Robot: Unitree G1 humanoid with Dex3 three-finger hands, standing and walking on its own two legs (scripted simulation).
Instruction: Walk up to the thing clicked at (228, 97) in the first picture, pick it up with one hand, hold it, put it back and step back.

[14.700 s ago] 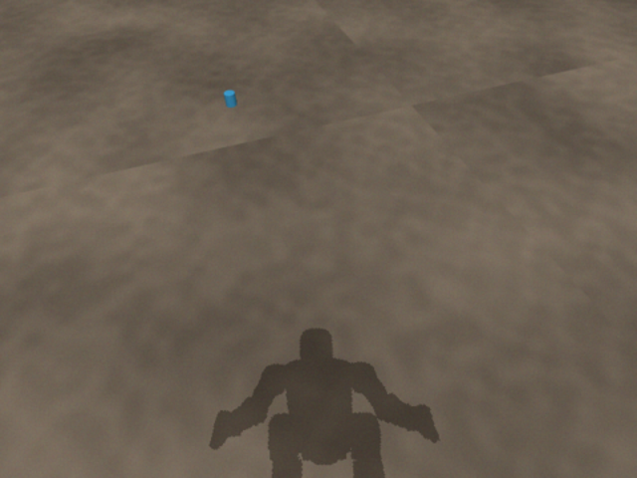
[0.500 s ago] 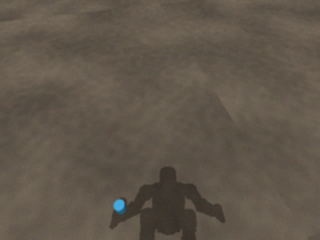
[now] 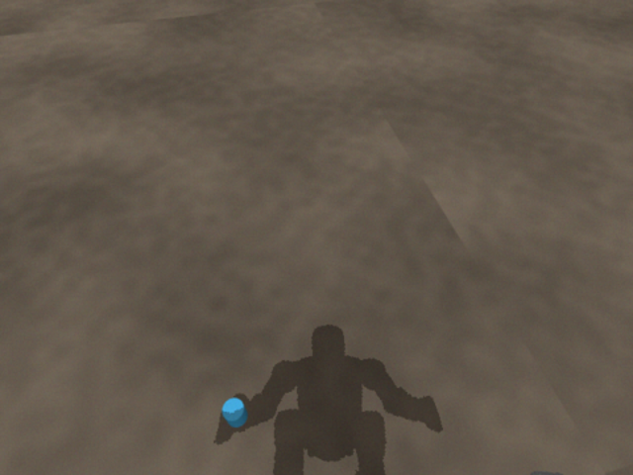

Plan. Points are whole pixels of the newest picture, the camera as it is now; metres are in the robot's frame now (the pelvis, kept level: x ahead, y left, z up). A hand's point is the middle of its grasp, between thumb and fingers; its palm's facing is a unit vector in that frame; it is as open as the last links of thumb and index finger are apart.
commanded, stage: stand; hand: left
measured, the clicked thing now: (235, 412) +0.38 +0.26 -0.74
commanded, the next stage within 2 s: walk up in 0.60 s
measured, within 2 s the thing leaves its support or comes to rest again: neither
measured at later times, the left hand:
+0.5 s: hand out of the picture +0.08 +0.26 -0.16, palm faces -0.02 -0.94 -0.34, open 7.4 cm
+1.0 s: hand out of the picture -0.05 +0.23 -0.16, palm faces -0.01 -0.90 -0.43, open 7.4 cm
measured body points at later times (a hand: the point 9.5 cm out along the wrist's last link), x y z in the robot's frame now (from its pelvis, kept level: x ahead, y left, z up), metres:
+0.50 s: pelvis +0.01 +0.00 +0.00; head +0.02 +0.01 +0.45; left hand +0.08 +0.31 -0.13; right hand +0.09 -0.30 -0.13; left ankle +0.05 +0.12 -0.75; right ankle -0.04 -0.13 -0.75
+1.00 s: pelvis -0.08 -0.04 -0.02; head -0.01 -0.07 +0.42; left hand -0.04 +0.28 -0.13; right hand +0.05 -0.35 -0.16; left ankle -0.04 +0.10 -0.69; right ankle -0.09 -0.13 -0.75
